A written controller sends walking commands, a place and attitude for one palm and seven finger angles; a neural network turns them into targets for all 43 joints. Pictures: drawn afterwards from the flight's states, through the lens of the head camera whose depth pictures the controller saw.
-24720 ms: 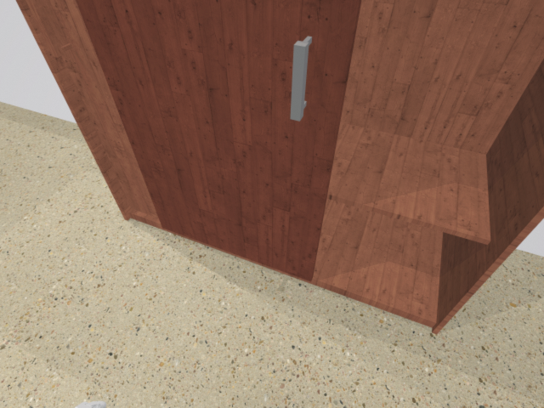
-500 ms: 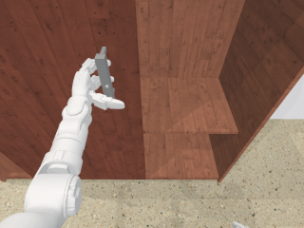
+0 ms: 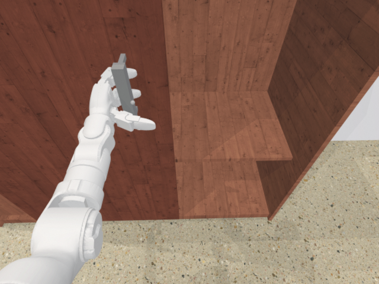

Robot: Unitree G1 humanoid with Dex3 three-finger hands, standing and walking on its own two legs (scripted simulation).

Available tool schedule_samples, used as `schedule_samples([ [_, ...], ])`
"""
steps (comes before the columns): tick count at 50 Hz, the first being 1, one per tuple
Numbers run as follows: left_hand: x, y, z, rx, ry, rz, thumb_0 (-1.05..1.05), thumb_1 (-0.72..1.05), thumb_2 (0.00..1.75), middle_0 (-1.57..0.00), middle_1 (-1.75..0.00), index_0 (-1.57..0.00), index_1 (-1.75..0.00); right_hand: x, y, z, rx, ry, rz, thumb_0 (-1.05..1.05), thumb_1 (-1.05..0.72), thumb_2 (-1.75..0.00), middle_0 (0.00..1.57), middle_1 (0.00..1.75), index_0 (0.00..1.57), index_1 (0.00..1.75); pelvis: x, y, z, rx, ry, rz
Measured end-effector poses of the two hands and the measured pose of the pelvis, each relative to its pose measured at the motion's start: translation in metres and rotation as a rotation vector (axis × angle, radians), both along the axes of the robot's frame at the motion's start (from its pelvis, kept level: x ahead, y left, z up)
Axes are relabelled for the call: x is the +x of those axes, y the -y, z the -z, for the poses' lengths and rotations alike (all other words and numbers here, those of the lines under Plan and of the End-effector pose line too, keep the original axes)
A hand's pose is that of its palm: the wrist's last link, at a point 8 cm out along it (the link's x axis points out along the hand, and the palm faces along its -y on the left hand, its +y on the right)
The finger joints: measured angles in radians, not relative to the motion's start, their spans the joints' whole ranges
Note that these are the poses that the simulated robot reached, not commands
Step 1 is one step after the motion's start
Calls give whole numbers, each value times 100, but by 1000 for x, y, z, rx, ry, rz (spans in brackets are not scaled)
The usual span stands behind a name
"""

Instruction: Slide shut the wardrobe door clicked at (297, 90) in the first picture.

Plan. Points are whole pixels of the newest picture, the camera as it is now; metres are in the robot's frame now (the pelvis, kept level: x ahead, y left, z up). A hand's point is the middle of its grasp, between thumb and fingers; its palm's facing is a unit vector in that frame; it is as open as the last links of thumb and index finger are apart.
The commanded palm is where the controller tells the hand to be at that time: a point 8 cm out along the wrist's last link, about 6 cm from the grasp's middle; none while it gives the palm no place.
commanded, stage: grip the handle and tug to test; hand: left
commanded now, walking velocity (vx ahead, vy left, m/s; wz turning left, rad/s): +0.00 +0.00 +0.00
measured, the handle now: (128, 92) +0.50 +0.13 +0.14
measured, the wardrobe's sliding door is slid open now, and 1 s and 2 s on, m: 0.49 0.49 0.49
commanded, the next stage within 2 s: tug the door sideways, standing still in 1.46 s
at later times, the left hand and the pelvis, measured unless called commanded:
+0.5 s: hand (131, 103) +0.45 +0.12 +0.15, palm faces +0.01 -1.00 -0.01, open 9.2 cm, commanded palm +0.43 +0.16 +0.14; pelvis +0.00 +0.00 +0.00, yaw +1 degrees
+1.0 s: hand (136, 101) +0.46 +0.11 +0.15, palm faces +0.01 -1.00 +0.00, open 5.3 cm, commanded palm +0.43 +0.16 +0.14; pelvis +0.01 +0.00 +0.00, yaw +0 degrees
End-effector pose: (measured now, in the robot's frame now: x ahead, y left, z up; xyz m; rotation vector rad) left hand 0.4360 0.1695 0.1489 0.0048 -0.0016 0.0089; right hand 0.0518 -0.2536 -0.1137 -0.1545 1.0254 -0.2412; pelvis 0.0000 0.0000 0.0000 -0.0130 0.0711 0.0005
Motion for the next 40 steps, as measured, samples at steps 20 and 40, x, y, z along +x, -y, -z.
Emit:
schedule_samples([
  [20,-6,-3,-2,3,-2,-3,-1,-5,50,-35,-126,-35,-127,26,-2,-6,-5,54,-29,1,-90,-89,20,30,20,30,2,0,-1,-1,13,-6],
  [40,4,7,1,-5,1,15,1,72,85,-44,-138,-43,-139,14,-2,-1,6,8,-6,1,-90,-89,20,30,20,30,7,0,-1,1,-2,3],
])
